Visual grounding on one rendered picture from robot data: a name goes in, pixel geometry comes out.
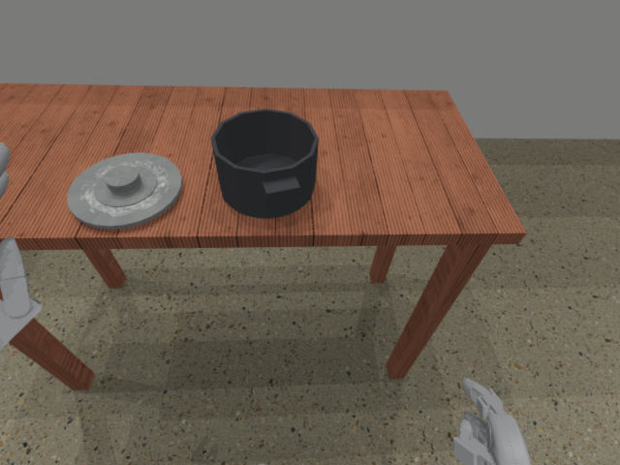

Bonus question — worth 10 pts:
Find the pot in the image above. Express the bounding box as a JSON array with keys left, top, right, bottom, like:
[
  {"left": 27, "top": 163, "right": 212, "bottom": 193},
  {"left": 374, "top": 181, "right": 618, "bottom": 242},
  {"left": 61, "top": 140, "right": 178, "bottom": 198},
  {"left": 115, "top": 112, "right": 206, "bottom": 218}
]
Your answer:
[{"left": 211, "top": 108, "right": 319, "bottom": 219}]

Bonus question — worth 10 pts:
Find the robot right hand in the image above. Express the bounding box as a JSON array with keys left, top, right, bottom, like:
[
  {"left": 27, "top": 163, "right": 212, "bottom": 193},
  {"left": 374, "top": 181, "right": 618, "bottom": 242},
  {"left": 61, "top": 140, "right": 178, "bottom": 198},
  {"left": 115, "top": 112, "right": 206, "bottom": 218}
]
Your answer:
[{"left": 453, "top": 378, "right": 532, "bottom": 465}]

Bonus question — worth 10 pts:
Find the lid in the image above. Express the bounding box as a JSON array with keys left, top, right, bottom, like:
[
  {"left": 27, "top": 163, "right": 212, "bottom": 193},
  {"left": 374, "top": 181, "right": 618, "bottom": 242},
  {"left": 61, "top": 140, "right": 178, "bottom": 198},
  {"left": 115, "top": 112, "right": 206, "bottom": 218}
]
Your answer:
[{"left": 67, "top": 153, "right": 183, "bottom": 230}]

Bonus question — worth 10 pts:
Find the robot left hand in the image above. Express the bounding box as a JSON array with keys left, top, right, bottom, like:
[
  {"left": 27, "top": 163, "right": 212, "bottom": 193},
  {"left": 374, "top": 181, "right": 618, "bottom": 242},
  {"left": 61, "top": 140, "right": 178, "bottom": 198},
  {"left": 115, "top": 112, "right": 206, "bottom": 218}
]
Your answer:
[{"left": 0, "top": 142, "right": 42, "bottom": 350}]

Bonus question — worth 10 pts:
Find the table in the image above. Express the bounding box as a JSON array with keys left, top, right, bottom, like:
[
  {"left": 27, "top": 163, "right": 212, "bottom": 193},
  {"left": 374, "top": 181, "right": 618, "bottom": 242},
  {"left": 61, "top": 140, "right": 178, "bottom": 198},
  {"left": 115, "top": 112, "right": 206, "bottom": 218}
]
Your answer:
[{"left": 0, "top": 83, "right": 527, "bottom": 390}]

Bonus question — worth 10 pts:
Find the knob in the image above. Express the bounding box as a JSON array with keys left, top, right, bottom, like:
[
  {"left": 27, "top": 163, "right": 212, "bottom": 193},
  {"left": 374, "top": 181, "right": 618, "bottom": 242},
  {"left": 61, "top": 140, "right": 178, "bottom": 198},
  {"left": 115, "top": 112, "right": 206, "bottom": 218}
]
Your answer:
[{"left": 105, "top": 166, "right": 141, "bottom": 193}]

